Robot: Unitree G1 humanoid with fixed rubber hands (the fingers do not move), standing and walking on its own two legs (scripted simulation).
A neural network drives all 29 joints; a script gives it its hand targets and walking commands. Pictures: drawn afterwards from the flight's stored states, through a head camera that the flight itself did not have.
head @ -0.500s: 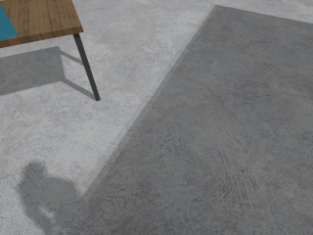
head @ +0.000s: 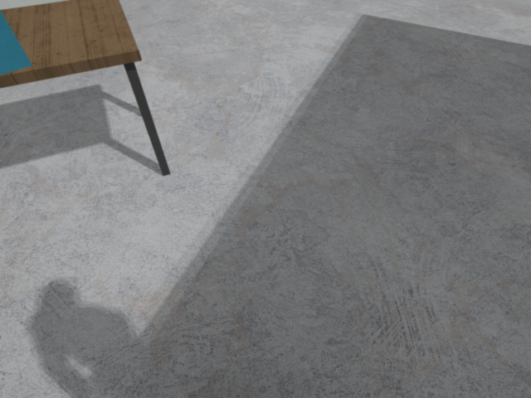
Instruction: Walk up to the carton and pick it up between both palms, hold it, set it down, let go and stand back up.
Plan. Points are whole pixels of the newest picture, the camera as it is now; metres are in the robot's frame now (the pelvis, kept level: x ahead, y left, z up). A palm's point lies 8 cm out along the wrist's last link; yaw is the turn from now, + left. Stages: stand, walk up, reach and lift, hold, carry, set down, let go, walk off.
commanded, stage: stand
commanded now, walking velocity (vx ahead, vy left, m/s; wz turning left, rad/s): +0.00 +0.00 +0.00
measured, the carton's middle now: out of the picture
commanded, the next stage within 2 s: none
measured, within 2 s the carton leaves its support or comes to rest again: neither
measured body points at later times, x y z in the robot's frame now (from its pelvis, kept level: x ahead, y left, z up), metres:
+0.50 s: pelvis -0.01 +0.00 +0.00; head +0.00 +0.00 +0.45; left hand -0.04 +0.21 -0.16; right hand -0.07 -0.19 -0.17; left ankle -0.04 +0.18 -0.74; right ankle -0.04 -0.07 -0.74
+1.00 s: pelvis -0.02 +0.00 +0.00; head -0.01 +0.00 +0.45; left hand -0.05 +0.21 -0.16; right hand -0.06 -0.19 -0.17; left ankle -0.04 +0.18 -0.74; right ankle -0.04 -0.07 -0.74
